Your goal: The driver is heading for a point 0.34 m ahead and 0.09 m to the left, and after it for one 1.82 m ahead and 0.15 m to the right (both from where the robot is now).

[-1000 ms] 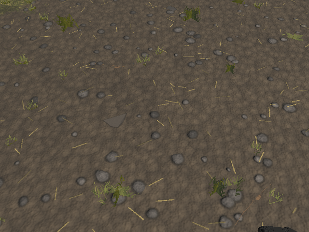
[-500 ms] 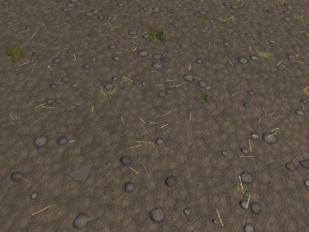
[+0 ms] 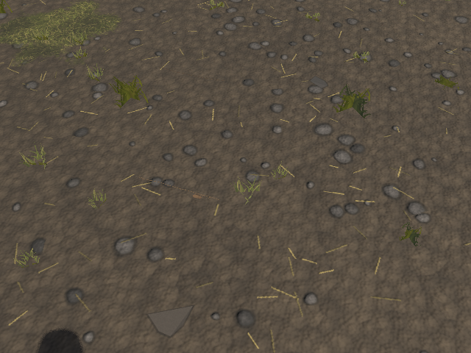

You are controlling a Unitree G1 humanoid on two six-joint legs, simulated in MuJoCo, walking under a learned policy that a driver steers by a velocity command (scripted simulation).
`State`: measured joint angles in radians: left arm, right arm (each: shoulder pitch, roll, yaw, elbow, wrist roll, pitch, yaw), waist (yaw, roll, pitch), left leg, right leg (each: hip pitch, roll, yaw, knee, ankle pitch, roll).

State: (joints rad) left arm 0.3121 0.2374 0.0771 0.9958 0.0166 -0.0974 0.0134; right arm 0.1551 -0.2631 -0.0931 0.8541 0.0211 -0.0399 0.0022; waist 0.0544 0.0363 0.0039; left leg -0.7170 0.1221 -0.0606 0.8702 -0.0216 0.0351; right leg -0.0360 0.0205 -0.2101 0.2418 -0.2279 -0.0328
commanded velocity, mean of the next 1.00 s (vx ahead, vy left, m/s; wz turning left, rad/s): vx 0.09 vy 0.00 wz -0.11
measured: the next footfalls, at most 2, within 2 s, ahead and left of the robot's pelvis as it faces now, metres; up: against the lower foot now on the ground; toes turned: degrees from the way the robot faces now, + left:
left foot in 0.18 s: +0.25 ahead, +0.13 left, +0.00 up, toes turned +8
right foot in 0.70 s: +0.19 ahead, -0.10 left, +0.00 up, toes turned -4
